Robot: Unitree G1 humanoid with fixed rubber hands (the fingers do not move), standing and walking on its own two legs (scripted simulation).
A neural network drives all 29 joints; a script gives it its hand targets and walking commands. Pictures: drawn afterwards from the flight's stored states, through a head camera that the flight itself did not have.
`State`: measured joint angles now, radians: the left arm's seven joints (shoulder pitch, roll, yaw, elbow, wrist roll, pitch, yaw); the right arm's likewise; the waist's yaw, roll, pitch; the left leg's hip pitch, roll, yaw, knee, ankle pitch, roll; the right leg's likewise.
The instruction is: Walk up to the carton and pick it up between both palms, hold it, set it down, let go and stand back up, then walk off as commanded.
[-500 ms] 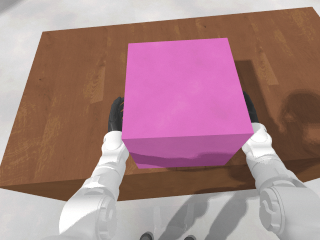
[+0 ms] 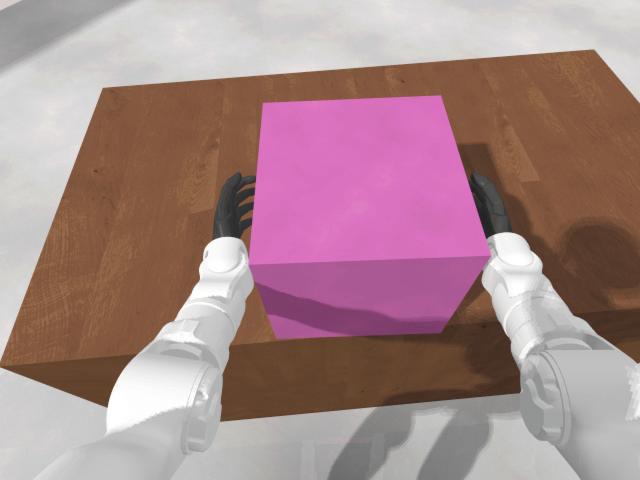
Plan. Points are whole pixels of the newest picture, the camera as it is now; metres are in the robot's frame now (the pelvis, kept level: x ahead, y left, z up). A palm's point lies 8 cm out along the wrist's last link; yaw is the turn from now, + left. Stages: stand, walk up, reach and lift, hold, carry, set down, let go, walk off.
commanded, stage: set down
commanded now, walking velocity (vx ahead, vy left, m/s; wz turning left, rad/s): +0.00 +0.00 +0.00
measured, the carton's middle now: (355, 222) +0.48 -0.01 +0.00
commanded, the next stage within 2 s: none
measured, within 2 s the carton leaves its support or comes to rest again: neither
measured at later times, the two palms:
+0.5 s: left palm (227, 261) +0.40 +0.17 +0.02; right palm (497, 243) +0.42 -0.19 +0.03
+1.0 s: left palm (211, 320) +0.33 +0.18 -0.01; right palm (529, 307) +0.35 -0.22 +0.00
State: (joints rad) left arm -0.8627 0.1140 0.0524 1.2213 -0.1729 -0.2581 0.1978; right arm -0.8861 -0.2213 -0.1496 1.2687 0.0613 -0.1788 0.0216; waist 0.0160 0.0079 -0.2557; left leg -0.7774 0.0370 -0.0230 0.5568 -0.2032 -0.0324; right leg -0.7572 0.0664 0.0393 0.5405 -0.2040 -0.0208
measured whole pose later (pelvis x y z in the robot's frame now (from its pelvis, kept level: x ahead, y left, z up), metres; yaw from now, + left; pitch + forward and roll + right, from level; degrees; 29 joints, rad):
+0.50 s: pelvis -0.01 -0.01 +0.00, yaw +0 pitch +23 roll +0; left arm -0.79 0.12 0.05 1.23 -0.18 -0.26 0.17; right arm -0.86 -0.23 -0.07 1.27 0.10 -0.22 0.01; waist 0.02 0.01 -0.25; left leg -0.78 0.03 -0.02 0.56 -0.19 -0.04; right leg -0.77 0.06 0.04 0.57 -0.21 -0.02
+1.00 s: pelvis -0.02 -0.01 +0.00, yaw +0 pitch +22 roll +0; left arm -0.46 0.12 0.02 0.95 -0.18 -0.31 0.16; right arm -0.53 -0.28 -0.01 1.02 0.21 -0.32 0.04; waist 0.02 0.02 -0.25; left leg -0.78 0.03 -0.02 0.56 -0.17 -0.04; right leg -0.77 0.06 0.04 0.57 -0.19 -0.02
